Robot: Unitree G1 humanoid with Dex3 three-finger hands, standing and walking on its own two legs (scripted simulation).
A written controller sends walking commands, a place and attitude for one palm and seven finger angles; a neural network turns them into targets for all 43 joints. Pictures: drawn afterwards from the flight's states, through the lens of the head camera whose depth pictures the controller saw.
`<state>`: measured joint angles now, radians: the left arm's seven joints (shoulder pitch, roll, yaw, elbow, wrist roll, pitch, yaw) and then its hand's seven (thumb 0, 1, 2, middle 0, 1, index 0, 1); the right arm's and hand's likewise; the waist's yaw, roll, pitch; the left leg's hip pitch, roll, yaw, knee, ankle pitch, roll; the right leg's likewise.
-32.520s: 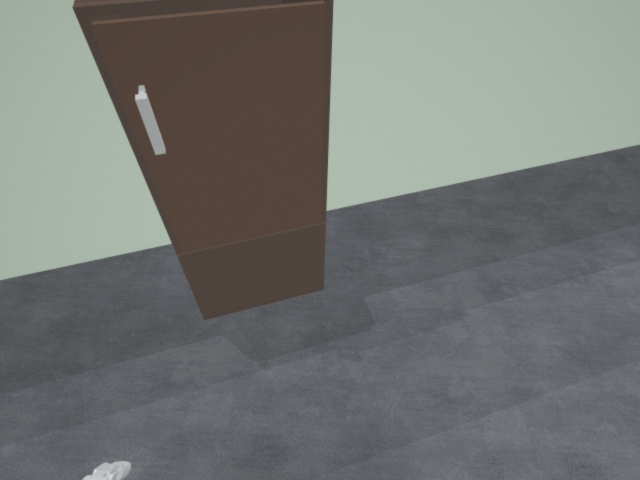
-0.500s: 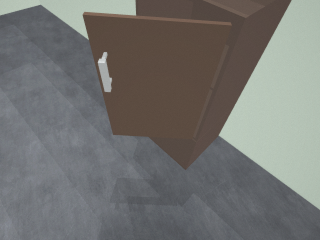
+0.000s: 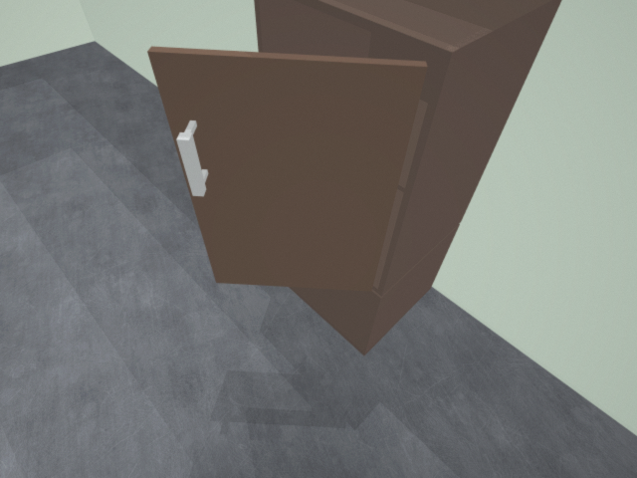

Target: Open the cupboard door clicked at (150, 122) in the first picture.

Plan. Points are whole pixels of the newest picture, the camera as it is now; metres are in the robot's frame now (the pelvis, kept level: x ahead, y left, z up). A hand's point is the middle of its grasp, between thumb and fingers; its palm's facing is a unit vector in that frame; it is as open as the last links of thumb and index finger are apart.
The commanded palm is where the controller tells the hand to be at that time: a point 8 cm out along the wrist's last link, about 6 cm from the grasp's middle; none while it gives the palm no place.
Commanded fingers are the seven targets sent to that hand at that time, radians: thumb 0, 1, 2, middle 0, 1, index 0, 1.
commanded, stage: look again from close up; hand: left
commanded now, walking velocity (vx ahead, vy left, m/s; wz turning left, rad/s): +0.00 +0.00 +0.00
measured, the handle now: (195, 159) +0.59 +0.24 +0.05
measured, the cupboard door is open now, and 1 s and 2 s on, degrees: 43 43 43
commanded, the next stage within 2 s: shuffle to correct the standing spot in 0.62 s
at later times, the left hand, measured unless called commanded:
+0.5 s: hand out of the picture +0.03 +0.20 -0.18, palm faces +0.00 -0.98 -0.22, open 7.4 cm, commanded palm none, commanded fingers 0.00 0.90 0.90 -0.20 -0.30 -0.20 -0.30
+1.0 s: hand out of the picture +0.01 +0.22 -0.20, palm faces +0.02 -0.98 -0.19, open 7.4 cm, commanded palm none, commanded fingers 0.00 0.90 0.90 -0.20 -0.30 -0.20 -0.30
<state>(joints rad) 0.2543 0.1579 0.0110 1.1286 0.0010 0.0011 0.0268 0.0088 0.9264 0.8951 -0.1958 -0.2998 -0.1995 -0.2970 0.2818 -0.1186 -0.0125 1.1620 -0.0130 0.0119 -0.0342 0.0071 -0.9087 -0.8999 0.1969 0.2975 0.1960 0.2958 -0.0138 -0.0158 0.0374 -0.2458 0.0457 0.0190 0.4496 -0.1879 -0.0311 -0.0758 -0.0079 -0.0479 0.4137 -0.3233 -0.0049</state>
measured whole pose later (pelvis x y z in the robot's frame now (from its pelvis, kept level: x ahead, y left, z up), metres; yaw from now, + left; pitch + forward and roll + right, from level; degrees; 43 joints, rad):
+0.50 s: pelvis +0.01 +0.02 -0.01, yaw -1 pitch -1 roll +0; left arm 0.28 0.19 0.00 1.05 0.02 -0.01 0.04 0.00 0.91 0.90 -0.20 -0.30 -0.20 -0.30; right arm 0.24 -0.17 0.00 1.04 -0.01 -0.01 -0.02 0.01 -0.93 -0.90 0.20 0.30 0.20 0.30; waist 0.00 -0.01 0.02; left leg -0.29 0.02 0.05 0.56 -0.26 0.00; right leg -0.13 -0.04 -0.02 0.53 -0.39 0.02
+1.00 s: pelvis +0.04 +0.03 -0.02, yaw -1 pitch +0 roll +0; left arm 0.36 0.21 0.02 1.07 0.03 0.00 0.02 0.00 0.91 0.90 -0.20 -0.30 -0.20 -0.30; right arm 0.27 -0.18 0.00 1.07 -0.02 0.00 0.00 0.01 -0.91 -0.90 0.20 0.30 0.20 0.30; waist 0.03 -0.05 0.01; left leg -0.29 0.01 0.06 0.64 -0.35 0.01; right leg -0.11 -0.06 -0.01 0.56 -0.45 0.04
